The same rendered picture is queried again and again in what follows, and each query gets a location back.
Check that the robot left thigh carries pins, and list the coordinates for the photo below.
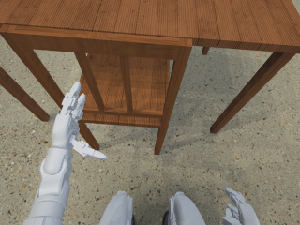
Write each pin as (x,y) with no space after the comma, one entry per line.
(118,211)

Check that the robot left hand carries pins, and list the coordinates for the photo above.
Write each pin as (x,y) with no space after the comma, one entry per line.
(66,123)

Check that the chair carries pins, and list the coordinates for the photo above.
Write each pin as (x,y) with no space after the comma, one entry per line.
(125,78)

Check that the robot left forearm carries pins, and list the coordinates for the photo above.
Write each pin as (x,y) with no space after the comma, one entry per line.
(51,200)

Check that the right robot shin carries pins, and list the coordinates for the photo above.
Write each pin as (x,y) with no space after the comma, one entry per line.
(170,222)

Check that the robot right hand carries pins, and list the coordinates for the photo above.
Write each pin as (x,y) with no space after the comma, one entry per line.
(244,215)

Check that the table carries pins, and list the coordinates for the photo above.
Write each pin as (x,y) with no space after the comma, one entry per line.
(254,25)

